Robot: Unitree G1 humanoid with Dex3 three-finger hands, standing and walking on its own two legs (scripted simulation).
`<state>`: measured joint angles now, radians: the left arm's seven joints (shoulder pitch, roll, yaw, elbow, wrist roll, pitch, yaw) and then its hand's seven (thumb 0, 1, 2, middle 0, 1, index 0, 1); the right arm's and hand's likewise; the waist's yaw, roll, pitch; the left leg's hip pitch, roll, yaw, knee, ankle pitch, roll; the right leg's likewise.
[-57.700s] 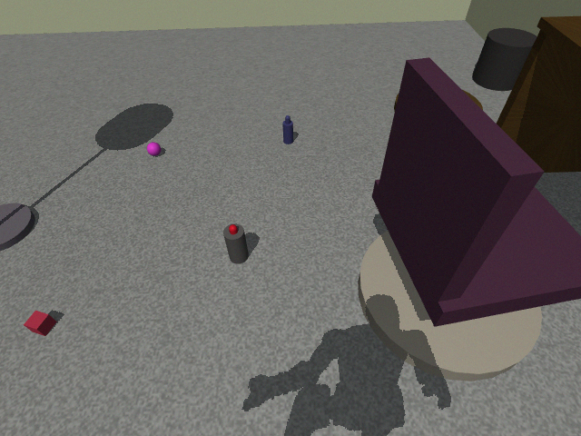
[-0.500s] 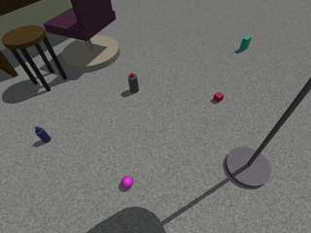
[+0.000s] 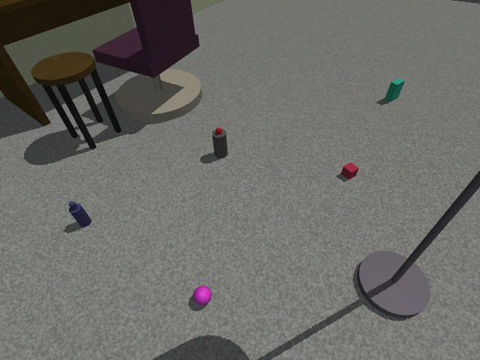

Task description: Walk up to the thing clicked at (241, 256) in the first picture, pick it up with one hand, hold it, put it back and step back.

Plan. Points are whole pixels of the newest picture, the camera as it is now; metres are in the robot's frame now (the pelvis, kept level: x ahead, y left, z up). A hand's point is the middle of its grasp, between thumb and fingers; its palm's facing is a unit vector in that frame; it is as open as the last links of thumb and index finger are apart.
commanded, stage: stand
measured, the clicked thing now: (219, 141) +1.44 +0.15 -0.68
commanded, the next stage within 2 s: none
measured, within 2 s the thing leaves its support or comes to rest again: neither
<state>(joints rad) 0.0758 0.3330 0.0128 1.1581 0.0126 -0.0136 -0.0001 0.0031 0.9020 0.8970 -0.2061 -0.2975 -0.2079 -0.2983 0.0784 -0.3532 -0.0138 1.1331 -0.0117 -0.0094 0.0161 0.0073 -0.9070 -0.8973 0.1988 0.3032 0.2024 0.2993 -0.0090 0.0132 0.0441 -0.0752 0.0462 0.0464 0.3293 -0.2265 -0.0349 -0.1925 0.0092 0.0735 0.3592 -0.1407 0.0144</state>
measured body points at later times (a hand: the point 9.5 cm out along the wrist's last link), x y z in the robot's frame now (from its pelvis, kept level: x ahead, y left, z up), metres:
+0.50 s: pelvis +0.00 +0.00 +0.00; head +0.01 -0.01 +0.45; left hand +0.08 +0.30 -0.13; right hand +0.08 -0.30 -0.14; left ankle -0.03 +0.14 -0.75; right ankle +0.03 -0.13 -0.75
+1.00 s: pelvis +0.00 +0.00 +0.00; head +0.01 +0.00 +0.45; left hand +0.07 +0.31 -0.13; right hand +0.08 -0.30 -0.14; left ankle -0.03 +0.14 -0.75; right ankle +0.03 -0.13 -0.75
